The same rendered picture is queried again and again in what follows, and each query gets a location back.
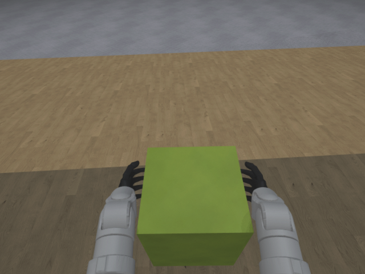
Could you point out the robot left hand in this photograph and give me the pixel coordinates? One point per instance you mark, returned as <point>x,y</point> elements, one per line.
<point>128,179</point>

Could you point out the robot right hand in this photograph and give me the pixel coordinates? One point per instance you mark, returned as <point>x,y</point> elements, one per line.
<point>256,180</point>

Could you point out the left robot forearm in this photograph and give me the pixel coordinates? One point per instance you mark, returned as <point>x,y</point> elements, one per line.
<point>113,253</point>

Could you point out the right robot forearm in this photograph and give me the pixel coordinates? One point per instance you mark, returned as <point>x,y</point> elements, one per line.
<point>277,236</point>

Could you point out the carton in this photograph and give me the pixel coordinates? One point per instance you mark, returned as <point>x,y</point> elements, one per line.
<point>193,209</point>

